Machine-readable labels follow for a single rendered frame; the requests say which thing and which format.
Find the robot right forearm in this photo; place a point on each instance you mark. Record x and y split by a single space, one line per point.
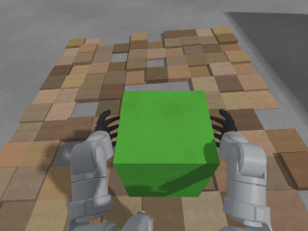
245 200

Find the left robot upper arm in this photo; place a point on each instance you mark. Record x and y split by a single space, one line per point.
99 226

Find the left robot shin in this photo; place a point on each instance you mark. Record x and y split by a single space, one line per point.
141 213

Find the robot left forearm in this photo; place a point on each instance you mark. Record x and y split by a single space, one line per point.
90 198

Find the robot left hand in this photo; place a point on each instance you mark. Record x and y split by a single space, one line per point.
102 125

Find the robot right hand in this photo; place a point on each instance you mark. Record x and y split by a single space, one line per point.
228 125

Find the carton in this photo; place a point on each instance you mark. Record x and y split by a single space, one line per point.
165 144

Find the left robot thigh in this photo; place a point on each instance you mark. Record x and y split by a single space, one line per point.
139 222

